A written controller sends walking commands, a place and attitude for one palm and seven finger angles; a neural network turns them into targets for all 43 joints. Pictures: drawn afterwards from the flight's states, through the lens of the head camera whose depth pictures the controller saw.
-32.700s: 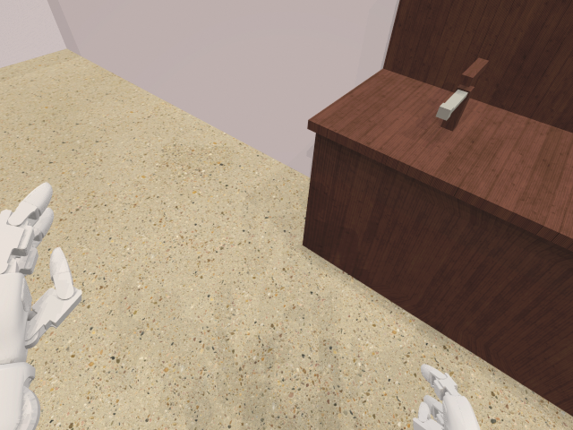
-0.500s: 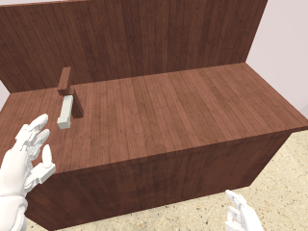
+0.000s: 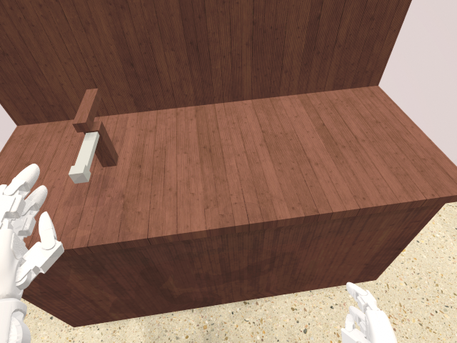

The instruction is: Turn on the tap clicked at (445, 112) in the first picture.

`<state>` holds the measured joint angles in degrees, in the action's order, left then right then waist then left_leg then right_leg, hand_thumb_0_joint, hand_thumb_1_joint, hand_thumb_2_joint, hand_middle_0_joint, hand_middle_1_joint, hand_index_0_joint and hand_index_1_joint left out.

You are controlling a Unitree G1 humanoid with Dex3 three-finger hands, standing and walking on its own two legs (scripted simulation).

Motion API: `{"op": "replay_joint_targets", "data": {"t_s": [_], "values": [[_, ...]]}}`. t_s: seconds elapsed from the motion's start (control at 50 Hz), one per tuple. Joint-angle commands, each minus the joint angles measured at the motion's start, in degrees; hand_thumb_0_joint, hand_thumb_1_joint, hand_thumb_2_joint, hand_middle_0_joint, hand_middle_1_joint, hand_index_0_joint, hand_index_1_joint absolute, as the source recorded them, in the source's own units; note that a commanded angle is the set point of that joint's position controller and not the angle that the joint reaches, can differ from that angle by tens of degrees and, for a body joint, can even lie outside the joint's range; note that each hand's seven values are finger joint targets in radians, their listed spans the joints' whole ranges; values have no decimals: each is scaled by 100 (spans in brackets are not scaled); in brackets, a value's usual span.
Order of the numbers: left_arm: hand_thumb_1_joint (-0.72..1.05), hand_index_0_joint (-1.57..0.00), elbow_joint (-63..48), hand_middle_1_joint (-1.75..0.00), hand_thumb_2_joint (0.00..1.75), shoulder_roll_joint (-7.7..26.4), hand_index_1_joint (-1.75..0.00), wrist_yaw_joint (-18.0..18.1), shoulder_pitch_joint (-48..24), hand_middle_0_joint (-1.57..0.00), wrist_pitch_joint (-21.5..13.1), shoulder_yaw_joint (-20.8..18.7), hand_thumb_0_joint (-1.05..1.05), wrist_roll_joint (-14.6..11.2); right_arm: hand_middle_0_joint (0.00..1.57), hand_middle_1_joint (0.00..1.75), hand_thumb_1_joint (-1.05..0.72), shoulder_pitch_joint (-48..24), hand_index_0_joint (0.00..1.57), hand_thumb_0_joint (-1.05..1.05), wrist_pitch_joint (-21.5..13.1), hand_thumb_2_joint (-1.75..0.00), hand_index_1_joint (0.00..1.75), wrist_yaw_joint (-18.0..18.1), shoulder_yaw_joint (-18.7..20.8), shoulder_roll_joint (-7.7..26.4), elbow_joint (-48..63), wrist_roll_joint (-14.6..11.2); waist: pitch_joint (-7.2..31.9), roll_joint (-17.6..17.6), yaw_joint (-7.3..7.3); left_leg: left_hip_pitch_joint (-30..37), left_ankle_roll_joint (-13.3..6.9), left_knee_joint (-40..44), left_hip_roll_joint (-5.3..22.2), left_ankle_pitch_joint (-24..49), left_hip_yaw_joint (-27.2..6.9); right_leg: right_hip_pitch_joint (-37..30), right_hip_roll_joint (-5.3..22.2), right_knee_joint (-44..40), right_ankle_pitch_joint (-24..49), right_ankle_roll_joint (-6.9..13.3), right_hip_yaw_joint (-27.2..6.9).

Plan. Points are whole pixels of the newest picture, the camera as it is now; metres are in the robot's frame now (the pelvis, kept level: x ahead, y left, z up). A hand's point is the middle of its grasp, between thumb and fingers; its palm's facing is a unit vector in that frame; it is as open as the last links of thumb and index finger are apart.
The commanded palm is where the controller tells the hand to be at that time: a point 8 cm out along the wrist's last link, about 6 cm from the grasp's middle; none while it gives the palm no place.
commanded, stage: turn the palm inward beside the body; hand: left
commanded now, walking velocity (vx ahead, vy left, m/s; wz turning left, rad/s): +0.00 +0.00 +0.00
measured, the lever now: (80, 174) +0.39 +0.36 +0.07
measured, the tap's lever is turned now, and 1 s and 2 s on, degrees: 0 0 0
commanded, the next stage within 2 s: reach beside the lever's end, fingers flat in 1.40 s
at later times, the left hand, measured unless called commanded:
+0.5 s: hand (39, 268) +0.17 +0.26 +0.15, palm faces +0.44 -0.88 -0.19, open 7.4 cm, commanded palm +0.12 +0.30 +0.16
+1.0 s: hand (41, 276) +0.16 +0.27 +0.13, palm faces +0.44 -0.89 -0.11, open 7.4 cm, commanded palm +0.11 +0.31 +0.15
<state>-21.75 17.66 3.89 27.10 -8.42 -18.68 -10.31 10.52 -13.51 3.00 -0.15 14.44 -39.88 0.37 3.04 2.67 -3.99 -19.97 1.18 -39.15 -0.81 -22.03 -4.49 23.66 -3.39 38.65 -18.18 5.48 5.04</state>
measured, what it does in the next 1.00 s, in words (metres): stands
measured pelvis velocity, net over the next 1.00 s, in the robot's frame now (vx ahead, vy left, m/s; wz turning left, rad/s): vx -0.01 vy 0.03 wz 0.02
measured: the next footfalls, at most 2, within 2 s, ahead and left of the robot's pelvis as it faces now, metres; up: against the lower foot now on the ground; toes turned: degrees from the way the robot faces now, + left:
none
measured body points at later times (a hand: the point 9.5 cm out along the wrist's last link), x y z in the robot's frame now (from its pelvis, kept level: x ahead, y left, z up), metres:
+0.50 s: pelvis -0.01 +0.02 +0.00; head -0.01 +0.00 +0.45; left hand +0.14 +0.31 +0.16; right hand +0.19 -0.19 -0.08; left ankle -0.02 +0.14 -0.72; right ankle +0.02 -0.05 -0.72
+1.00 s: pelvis -0.01 +0.03 +0.00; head -0.02 +0.01 +0.45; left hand +0.13 +0.31 +0.14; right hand +0.19 -0.18 -0.07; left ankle -0.02 +0.14 -0.72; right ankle +0.02 -0.05 -0.72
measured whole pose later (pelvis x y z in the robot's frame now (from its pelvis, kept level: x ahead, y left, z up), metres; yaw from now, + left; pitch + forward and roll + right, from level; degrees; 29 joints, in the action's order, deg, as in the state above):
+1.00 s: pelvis -0.01 +0.03 +0.00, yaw +1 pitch +2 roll -1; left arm -26.3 12.5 6.5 32.0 -2.5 -12.4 -14.5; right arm 12.6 -19.3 4.4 -2.8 14.0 -38.0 -0.9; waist 4.2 3.1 -4.9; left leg -21.4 -0.8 -41.3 -3.1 -21.9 -4.8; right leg 23.8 -1.1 39.1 -17.7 3.0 5.4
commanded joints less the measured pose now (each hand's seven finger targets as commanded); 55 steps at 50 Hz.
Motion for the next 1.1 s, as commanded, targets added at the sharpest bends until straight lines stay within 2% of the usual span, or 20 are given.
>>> {"op": "replay_joint_targets", "data": {"t_s": [0.0,0.08,0.1,0.14,0.18,0.22,0.26,0.28,0.34,0.42,0.48,0.5,0.62,0.7,0.74,0.88,0.94,1.02,1.04,1.08], "values": [[90,-20,-1124,-30,90,969,-30,125,136,-20,-615,-923,0,-130,20,30,-90,-465,20,0,-403,-90,30,9,222,506,838,-76,858,-340,-38,-512,-322,158,-84,1525,260,-1375,684,-578,2369,-706,-828],[90,-20,-1087,-30,90,832,-30,-30,-80,-20,-412,-728,0,-276,20,30,-90,-530,20,0,-487,-90,30,100,198,561,888,-157,461,-88,26,-491,-344,202,-87,1235,259,-1007,665,-816,1621,-652,-833],[90,-20,-1011,-30,90,794,-30,-54,-137,-20,-387,-651,0,-306,20,30,-90,-452,20,0,-517,-90,30,131,204,580,872,-144,452,-341,31,-519,-347,238,-87,1147,227,-998,662,-854,1364,-659,-818],[90,-20,-1131,-30,90,794,-30,-81,-244,-20,-366,-512,0,-310,20,30,-90,-479,20,0,-576,-90,30,174,222,610,895,-138,471,-446,35,-505,-365,254,-87,1009,192,-919,663,-941,906,-659,-834],[90,-20,-1384,-30,90,876,-30,-23,-398,-20,-421,-482,0,-246,20,30,-90,-585,20,0,-670,-90,30,182,203,592,922,-163,431,-286,43,-454,-376,242,-87,920,189,-801,658,-979,566,-620,-864],[90,-20,-1431,-30,90,788,-30,56,-178,-20,-517,-391,0,-181,20,30,-90,-519,20,0,-740,-90,30,167,208,568,913,-114,589,-142,-32,-375,-373,323,-104,991,175,-803,578,-848,525,-542,-649],[90,-20,-1453,-30,90,779,-30,132,-46,-20,-582,-397,0,-154,20,30,-90,-474,20,0,-775,-90,30,160,190,579,934,-86,615,-250,-51,-387,-377,367,-121,1028,164,-773,505,-742,593,-515,-486],[90,-20,-1514,-30,90,850,-30,182,1,-20,-583,-486,0,-118,20,30,-90,-534,20,0,-799,-90,30,141,172,573,956,-121,609,-63,-89,-351,-371,373,-119,1047,179,-727,476,-714,607,-492,-453],[90,-20,-1372,-30,90,623,-30,244,159,-20,-505,-395,0,-203,20,30,-90,-510,20,0,-796,-90,30,131,137,550,969,-98,539,-244,-86,-461,-334,435,-124,936,145,-709,450,-669,519,-481,-326],[90,-20,-1467,-30,90,444,-30,248,144,-20,-283,-183,0,-233,20,30,-90,-565,20,0,-785,-90,30,136,96,545,1047,-135,476,28,-75,-394,-294,499,-104,870,123,-591,423,-652,416,-452,-233],[90,-20,-1429,-30,90,423,-30,252,0,-20,-106,-92,0,-250,20,30,-90,-624,20,0,-796,-90,30,183,33,569,1088,-165,170,-195,-13,-494,-316,579,-80,513,36,-420,402,-750,5,-463,-225],[90,-20,-1468,-30,90,357,-30,248,-15,-20,-82,-16,0,-248,20,30,-90,-587,20,0,-801,-90,30,188,45,561,1092,-156,258,-267,-16,-473,-308,597,-76,491,8,-455,400,-733,-34,-461,-215],[90,-20,-1768,-30,90,360,-30,289,96,-20,-105,115,0,-168,20,30,-90,-533,20,0,-877,-90,30,182,23,535,1112,-122,411,91,-46,-343,-233,585,-70,686,-30,-441,384,-613,105,-409,-155],[90,-20,-1751,-30,90,290,-30,328,217,-20,-74,109,0,-212,20,30,-90,-541,20,0,-889,-90,30,174,6,526,1131,-130,363,93,-56,-411,-175,616,-67,663,-63,-413,375,-561,109,-403,-99],[90,-20,-1679,-30,90,248,-30,325,321,-20,-14,111,0,-275,20,30,-90,-523,20,0,-878,-90,30,175,23,554,1136,-132,393,-108,-65,-443,-154,605,-53,695,-80,-438,364,-561,126,-410,-80],[90,-20,-1867,-30,90,324,-30,340,178,-20,155,41,0,-353,20,30,-90,-554,20,0,-907,-90,30,215,14,563,1152,-165,444,32,-70,-396,-166,563,-70,861,-50,-514,382,-624,272,-410,-125],[90,-20,-1773,-30,90,210,-30,293,181,-20,209,145,0,-432,20,30,-90,-520,20,0,-930,-90,30,225,13,557,1134,-168,404,-142,-40,-415,-182,573,-64,775,-67,-525,384,-678,224,-419,-135],[90,-20,-1823,-30,90,236,-30,280,247,-20,292,127,0,-413,20,30,-90,-485,20,0,-945,-90,30,221,12,542,1127,-185,489,97,-85,-357,-142,573,-71,983,-44,-620,396,-656,397,-400,-129],[90,-20,-1795,-30,90,246,-30,285,267,-20,298,98,0,-432,20,30,-90,-467,20,0,-947,-90,30,218,10,555,1133,-173,471,-126,-81,-393,-155,569,-75,1000,-58,-630,395,-664,440,-413,-121],[90,-20,-1835,-30,90,325,-30,294,297,-20,304,22,0,-406,20,30,-90,-493,20,0,-941,-90,30,213,9,556,1132,-190,474,-19,-98,-373,-172,552,-79,1054,-31,-642,394,-674,502,-407,-138]]}}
